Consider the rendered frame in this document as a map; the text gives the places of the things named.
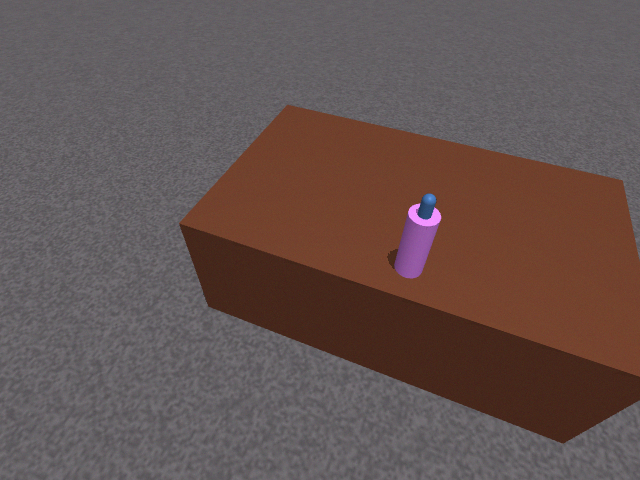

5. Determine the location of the bottle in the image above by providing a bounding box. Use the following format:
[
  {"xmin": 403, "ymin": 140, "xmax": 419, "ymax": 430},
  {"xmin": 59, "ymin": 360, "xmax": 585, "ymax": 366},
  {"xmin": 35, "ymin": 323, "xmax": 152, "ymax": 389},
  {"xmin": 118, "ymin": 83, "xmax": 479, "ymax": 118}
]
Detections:
[{"xmin": 394, "ymin": 193, "xmax": 441, "ymax": 278}]

